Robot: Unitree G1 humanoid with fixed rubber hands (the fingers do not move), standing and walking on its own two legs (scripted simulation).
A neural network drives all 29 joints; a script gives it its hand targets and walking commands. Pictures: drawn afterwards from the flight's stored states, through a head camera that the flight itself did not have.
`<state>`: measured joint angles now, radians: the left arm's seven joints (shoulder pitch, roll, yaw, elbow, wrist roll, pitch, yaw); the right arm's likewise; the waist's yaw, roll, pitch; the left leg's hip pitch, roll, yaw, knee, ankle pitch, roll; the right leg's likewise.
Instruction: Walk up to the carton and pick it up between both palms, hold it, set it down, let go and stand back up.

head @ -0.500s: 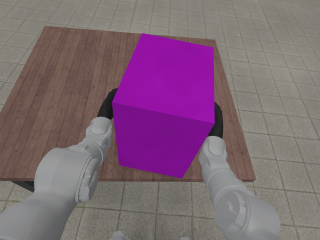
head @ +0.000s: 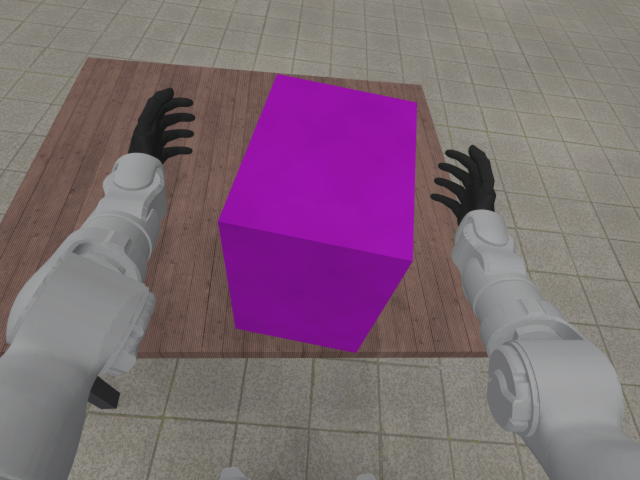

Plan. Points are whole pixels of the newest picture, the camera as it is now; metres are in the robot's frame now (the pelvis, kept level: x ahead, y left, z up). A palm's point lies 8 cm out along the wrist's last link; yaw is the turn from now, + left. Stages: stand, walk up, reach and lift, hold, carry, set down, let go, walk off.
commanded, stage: set down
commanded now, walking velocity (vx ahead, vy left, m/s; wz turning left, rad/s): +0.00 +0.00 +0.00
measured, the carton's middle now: (319, 223) +0.49 -0.03 +0.00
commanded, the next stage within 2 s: none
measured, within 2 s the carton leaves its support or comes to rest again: neither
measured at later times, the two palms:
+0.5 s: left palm (152, 136) +0.52 +0.18 +0.13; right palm (472, 188) +0.46 -0.21 +0.12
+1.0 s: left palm (157, 177) +0.48 +0.17 +0.10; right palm (457, 221) +0.42 -0.19 +0.10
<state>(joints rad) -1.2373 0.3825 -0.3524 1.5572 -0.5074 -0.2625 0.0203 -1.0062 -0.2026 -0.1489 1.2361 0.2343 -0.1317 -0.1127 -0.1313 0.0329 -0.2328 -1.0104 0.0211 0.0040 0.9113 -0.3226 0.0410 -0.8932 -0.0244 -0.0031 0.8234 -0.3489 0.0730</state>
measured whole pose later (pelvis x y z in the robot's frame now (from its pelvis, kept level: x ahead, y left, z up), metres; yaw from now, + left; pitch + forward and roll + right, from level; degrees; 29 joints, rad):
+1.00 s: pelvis +0.03 -0.02 +0.05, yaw +0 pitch +15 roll -3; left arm -0.87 0.35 -0.01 1.17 -0.24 -0.10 -0.05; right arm -0.70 -0.03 -0.08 0.88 0.19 -0.05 -0.28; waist -0.09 0.00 -0.11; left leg -0.61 0.05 0.01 0.58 -0.23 0.00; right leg -0.49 0.00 0.00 0.46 -0.22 0.04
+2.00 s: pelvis -0.01 -0.02 +0.03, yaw +2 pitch +10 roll -3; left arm -0.41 0.36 -0.08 0.88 -0.28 -0.27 -0.08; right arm -0.34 0.03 -0.04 0.78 0.16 -0.27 -0.29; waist -0.05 -0.02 -0.05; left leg -0.66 0.04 -0.02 0.77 -0.28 0.01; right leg -0.54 -0.01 -0.03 0.68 -0.31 0.04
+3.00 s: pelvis +0.02 -0.02 +0.04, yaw +1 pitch -1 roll -2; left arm 0.00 0.33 -0.06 0.61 -0.20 -0.23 -0.10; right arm 0.00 -0.01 0.03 0.76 0.13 -0.43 -0.20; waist 0.01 -0.01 0.10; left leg -0.34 0.04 0.01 0.68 -0.32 0.00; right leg -0.23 -0.01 -0.01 0.58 -0.33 0.04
